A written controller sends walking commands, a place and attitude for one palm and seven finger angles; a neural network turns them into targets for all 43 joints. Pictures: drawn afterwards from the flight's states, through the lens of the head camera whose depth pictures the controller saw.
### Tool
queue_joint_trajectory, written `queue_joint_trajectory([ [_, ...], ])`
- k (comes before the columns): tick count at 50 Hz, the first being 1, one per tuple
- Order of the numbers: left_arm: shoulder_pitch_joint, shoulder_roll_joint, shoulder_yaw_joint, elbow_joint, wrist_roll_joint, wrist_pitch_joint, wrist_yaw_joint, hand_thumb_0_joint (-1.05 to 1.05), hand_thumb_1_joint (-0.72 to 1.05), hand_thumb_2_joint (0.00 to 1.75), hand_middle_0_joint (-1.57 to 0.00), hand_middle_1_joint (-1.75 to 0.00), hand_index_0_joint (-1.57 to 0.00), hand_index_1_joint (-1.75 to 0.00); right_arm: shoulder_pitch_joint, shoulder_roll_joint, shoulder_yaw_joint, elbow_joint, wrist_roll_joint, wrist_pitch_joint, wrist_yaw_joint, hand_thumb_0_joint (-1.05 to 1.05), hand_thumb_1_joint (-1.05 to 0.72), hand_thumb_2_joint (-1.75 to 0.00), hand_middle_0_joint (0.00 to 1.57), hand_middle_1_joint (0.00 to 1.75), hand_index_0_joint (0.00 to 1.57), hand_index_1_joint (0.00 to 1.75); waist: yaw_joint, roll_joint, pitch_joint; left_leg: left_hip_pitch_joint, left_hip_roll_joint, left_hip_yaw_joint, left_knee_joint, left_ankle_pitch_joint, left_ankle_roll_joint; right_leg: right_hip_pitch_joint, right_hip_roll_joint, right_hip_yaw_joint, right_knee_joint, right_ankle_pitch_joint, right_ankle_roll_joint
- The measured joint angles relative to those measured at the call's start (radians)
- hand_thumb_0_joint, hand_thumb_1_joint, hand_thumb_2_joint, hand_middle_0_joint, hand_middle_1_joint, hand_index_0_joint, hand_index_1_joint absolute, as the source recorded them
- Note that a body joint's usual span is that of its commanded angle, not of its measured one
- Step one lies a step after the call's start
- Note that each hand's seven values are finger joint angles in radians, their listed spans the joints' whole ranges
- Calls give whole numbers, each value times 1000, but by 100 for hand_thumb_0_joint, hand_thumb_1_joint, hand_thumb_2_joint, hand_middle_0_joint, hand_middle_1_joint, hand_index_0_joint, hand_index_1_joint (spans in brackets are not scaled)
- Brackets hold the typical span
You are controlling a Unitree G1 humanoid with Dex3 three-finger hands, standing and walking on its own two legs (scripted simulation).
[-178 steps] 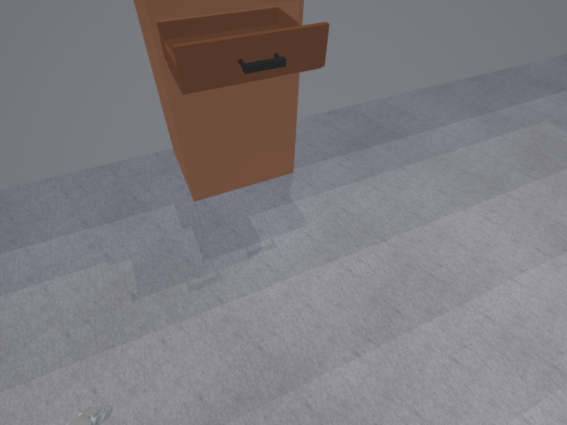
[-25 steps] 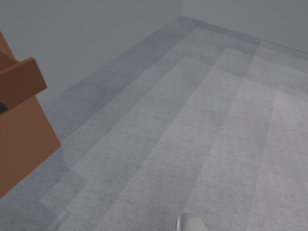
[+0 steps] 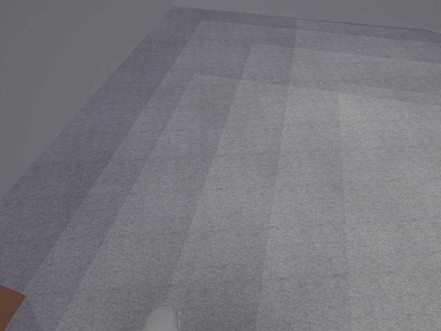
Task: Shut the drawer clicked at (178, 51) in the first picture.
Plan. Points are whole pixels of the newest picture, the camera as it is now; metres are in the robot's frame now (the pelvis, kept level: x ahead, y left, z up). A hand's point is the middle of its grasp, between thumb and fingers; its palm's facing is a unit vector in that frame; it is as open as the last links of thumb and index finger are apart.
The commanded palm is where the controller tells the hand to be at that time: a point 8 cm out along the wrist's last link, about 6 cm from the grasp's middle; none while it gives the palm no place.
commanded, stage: turn to face it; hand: left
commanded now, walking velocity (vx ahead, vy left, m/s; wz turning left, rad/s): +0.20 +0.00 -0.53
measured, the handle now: out of the picture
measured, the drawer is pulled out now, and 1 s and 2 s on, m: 0.23 0.23 0.23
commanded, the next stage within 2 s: none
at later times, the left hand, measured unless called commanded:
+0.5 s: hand (104, 306) +0.19 +0.27 -0.18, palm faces +0.16 -0.98 -0.16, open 7.4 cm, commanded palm none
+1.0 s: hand (110, 296) +0.21 +0.25 -0.14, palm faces +0.36 -0.88 -0.32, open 7.4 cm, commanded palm none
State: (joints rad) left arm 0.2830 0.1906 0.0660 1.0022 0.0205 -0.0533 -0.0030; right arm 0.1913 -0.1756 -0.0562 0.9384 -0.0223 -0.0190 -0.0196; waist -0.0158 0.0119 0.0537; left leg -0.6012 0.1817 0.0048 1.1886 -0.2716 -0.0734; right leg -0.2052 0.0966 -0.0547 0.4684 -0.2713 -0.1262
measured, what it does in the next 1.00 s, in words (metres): walks ahead, turning left: left foot, then right foot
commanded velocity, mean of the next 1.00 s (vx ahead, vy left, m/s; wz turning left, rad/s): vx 0.00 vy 0.00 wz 0.59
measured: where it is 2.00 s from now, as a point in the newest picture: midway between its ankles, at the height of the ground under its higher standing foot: outside the picture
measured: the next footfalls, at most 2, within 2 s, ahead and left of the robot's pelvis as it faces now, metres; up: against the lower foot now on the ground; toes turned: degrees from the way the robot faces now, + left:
left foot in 0.26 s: +0.24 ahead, +0.14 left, +0.00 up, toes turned +6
right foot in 0.96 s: +0.22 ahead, -0.07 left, +0.00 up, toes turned +23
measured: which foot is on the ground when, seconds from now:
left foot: up 0.00-0.24, down 0.26-0.96, up 0.98-1.00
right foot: down 0.00-0.26, up 0.28-0.94, down 0.96-1.00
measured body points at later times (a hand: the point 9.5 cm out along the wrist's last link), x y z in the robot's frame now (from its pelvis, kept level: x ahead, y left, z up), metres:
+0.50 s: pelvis +0.14 +0.08 +0.00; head +0.16 +0.12 +0.45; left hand +0.19 +0.32 -0.16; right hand +0.23 -0.16 -0.13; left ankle +0.20 +0.14 -0.74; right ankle +0.15 -0.10 -0.65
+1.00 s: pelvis +0.16 +0.01 +0.00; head +0.20 -0.01 +0.45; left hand +0.19 +0.29 -0.11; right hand +0.27 -0.22 -0.17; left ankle +0.19 +0.14 -0.72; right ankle +0.18 -0.09 -0.74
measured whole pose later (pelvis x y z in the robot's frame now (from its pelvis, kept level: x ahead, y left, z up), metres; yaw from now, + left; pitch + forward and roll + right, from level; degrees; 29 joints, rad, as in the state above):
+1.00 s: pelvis +0.16 +0.01 +0.00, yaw +22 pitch +1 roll +1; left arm 0.14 0.20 0.05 0.87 0.01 0.03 0.03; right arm 0.27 -0.24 -0.10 0.96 -0.02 0.07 0.00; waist -0.04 0.07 0.03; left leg -0.44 -0.13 -0.17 0.66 -0.32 -0.02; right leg -0.24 0.03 0.01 0.51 -0.31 -0.02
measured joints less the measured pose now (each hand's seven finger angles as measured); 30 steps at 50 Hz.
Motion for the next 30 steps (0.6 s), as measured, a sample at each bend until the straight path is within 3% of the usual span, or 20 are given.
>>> queue_joint_trajectory([
  [4,42,-6,0,0,0,-14,1,1,92,89,-20,-30,-20,-30,-86,-33,-2,-31,-2,-2,8,1,-92,-90,20,30,20,30,33,12,-5,-53,-10,-5,-101,50,-12,46,-8,51,-40,-16,23],
  [8,69,-12,-9,5,4,-18,17,1,91,89,-20,-30,-20,-30,-130,-38,10,-26,2,0,16,0,-92,-90,20,30,20,30,54,13,-2,-14,-50,37,-275,65,-1,109,-17,67,-66,-53,47],
  [12,88,-13,-22,24,1,-13,31,1,91,89,-20,-30,-20,-30,-123,-17,31,2,8,-9,19,0,-91,-90,20,30,19,30,60,4,-1,130,-129,92,-538,137,30,172,-28,46,-27,-130,76],
  [13,91,-11,-24,32,-3,-8,34,1,91,89,-20,-30,-20,-30,-112,-9,36,9,7,-14,19,0,-91,-90,20,30,20,30,57,-1,-2,178,-144,98,-591,162,70,166,-31,34,37,-156,88],
  [14,83,-7,-25,40,-10,0,37,1,91,89,-20,-30,-20,-30,-103,4,41,15,3,-19,19,0,-91,-90,20,30,20,30,54,-17,1,196,-160,100,-591,118,114,126,-46,22,154,-172,107],
  [16,55,-1,-26,42,-18,19,45,1,91,89,-20,-30,-20,-30,-84,24,55,21,6,-16,18,0,-91,-90,20,30,20,30,57,-43,19,223,-180,104,-572,58,157,14,-63,35,448,-254,146],
  [19,4,-4,-20,25,-11,44,42,1,91,89,-20,-30,-20,-30,-42,41,56,31,13,-2,7,0,-91,-90,20,30,20,30,50,-46,30,270,-196,87,-617,62,160,-128,-93,38,668,-240,183],
  [24,-72,-7,-1,-29,0,71,23,1,91,89,-20,-30,-20,-30,3,1,22,35,11,24,2,-2,-95,-90,21,30,20,30,30,-42,24,304,-224,45,-704,107,177,-273,-157,65,662,-97,210],
  [30,-111,14,21,-58,7,90,21,1,91,89,-20,-30,-20,-30,63,-15,3,39,7,45,10,-1,-92,-90,21,30,20,30,1,-42,-11,297,-252,-18,-750,134,177,-310,-169,89,608,-12,231],
])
